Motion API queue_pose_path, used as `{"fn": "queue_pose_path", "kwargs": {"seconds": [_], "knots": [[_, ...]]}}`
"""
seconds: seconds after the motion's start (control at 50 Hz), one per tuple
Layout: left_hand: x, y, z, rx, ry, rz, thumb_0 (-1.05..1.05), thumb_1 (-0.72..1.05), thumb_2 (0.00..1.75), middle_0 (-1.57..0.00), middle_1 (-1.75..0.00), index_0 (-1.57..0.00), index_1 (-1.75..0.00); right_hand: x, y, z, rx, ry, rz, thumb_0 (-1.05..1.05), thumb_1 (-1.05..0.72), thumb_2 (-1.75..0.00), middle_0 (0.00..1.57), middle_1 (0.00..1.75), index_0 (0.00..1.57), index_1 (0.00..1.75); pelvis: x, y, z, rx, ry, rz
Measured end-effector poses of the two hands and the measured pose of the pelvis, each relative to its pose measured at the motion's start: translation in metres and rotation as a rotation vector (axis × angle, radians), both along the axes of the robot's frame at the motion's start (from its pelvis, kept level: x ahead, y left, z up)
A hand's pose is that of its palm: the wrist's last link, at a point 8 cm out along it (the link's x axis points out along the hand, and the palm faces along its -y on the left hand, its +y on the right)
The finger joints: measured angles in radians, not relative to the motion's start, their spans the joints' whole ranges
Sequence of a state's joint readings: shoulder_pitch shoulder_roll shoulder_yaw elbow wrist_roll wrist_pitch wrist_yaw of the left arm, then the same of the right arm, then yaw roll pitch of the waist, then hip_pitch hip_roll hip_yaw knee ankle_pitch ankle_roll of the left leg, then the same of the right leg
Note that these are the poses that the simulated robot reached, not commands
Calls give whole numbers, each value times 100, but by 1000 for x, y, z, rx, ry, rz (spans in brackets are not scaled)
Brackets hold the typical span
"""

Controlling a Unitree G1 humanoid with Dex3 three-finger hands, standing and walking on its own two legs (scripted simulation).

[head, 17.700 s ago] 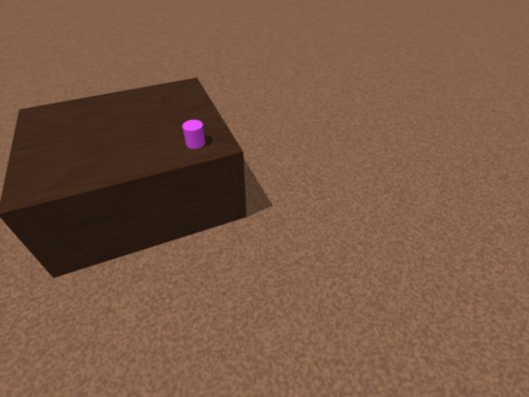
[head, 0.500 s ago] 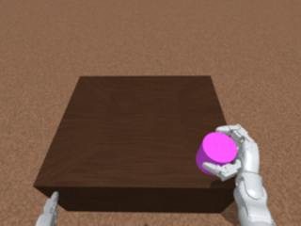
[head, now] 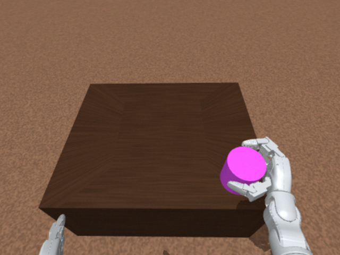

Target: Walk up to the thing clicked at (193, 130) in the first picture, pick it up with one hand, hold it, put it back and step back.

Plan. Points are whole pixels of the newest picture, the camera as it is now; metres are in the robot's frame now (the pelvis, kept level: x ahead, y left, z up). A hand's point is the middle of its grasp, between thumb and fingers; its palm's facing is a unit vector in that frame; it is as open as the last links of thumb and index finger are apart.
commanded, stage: hold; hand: right
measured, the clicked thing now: (241, 171) +0.34 -0.15 +0.02
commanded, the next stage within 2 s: crouch in 0.04 s
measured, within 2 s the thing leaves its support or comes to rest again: neither
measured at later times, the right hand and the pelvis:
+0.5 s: hand (245, 169) +0.36 -0.18 -0.02, palm faces +0.21 +0.98 +0.01, open 11.5 cm; pelvis -0.01 +0.00 -0.02, yaw +0 degrees
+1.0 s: hand (241, 161) +0.44 -0.21 -0.11, palm faces +0.25 +0.97 +0.00, open 11.5 cm; pelvis -0.02 -0.01 -0.08, yaw +1 degrees
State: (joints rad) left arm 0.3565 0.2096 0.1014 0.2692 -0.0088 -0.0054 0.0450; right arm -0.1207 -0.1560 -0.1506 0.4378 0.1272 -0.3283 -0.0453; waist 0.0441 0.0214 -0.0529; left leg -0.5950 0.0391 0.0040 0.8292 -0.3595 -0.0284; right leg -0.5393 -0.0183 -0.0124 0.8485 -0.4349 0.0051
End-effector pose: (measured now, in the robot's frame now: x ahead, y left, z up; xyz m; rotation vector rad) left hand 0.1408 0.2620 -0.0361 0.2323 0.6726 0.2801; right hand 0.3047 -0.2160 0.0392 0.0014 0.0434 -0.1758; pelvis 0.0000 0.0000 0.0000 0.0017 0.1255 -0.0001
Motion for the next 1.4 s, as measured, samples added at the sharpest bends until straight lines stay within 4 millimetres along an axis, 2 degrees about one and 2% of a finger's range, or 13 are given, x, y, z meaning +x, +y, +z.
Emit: {"fn": "queue_pose_path", "kwargs": {"seconds": [0.12,0.28,0.44,0.52,0.62,0.78,0.88,0.98,1.2,1.4], "knots": [[-2,-3,0,-4,-2,-5,-1,-52,4,-5,-6,-6,-5,-1,7,5,12,-20,10,-3,61,-92,62,106,70,111,1,0,1,1,-2,4],[-1,-11,-2,-33,-8,-8,-1,-51,4,-5,-6,-6,-4,-2,-10,5,-7,-14,-49,-3,61,-92,62,106,70,111,-1,0,1,3,-10,-1],[3,-4,6,43,-43,-32,-1,-50,4,-5,-6,-6,-4,14,-10,-36,17,54,-32,-2,61,-91,63,105,71,110,-8,0,-9,1,47,-4],[-5,1,-2,86,-20,-34,-1,-50,3,-5,-6,-6,-4,29,-12,-62,27,58,-46,-2,61,-91,64,104,71,109,-14,-1,-22,4,102,0],[-16,3,-7,130,-5,-43,-1,-51,4,-5,-6,-6,-4,51,-22,-85,10,42,-70,-2,61,-91,64,104,71,109,-18,-2,-38,12,155,5],[-20,9,1,217,-26,-62,-1,-51,5,-5,-7,-6,-5,80,-31,-106,18,34,-79,-2,61,-92,63,104,71,109,-20,-7,-56,31,222,6],[-16,-7,-9,199,-43,-104,-1,-51,4,-5,-7,-6,-5,92,-29,-122,11,28,-52,-2,61,-92,63,104,71,109,-21,-8,-70,38,259,7],[-17,-14,-14,196,-54,-125,-1,-50,4,-6,-7,-7,-5,98,-35,-140,12,43,-71,-2,61,-92,63,104,71,109,-22,-9,-81,46,288,4],[-24,12,-3,334,-38,-99,-1,-50,4,-6,-7,-7,-4,114,-38,-160,14,30,-76,-2,61,-92,63,104,71,109,-26,-6,-98,61,329,2],[-24,-3,-15,289,-77,-135,-1,-49,4,-6,-6,-7,-4,121,-41,-172,-1,44,-76,-2,61,-92,63,105,71,109,-30,-2,-110,66,352,2]]}}
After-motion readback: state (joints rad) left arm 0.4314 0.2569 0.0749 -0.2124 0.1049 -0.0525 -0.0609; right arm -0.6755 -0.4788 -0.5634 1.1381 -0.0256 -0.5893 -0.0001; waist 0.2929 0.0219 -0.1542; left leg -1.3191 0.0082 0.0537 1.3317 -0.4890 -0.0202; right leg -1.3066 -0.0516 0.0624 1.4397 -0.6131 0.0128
